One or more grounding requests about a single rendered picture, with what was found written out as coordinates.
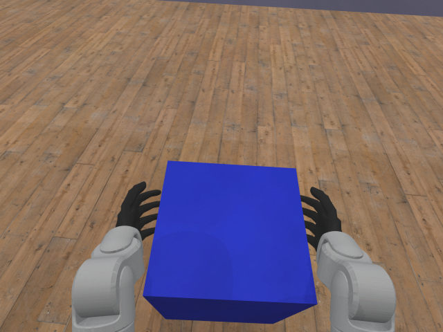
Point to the carton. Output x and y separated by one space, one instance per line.
230 245

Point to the right robot forearm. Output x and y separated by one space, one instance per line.
363 297

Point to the left robot forearm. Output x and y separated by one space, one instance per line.
103 288

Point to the left robot hand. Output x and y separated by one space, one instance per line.
131 210

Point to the right robot hand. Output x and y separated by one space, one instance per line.
325 216

